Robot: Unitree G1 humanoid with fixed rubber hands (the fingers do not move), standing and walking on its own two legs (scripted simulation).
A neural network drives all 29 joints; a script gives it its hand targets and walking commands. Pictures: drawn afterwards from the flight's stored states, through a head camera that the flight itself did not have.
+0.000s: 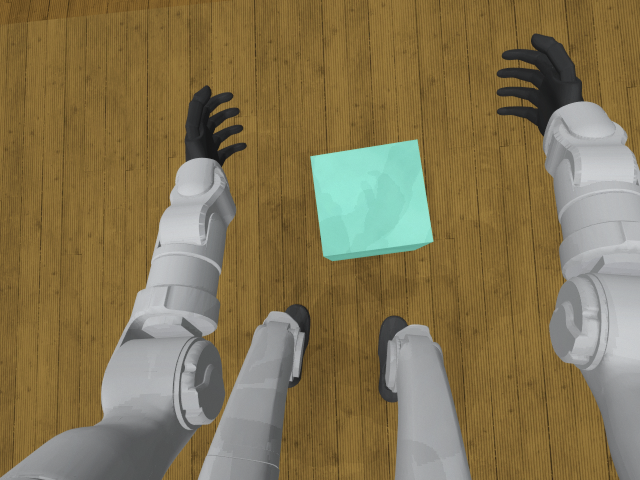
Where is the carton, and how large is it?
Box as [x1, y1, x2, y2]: [310, 140, 432, 260]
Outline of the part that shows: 417,140 410,140 310,156 323,256 331,260 337,260 412,250 432,241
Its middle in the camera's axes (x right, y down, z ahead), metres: +0.11 -0.08 +0.86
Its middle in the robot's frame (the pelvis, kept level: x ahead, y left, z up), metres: +0.48 -0.01 -0.52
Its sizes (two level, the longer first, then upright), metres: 0.210 0.200 0.250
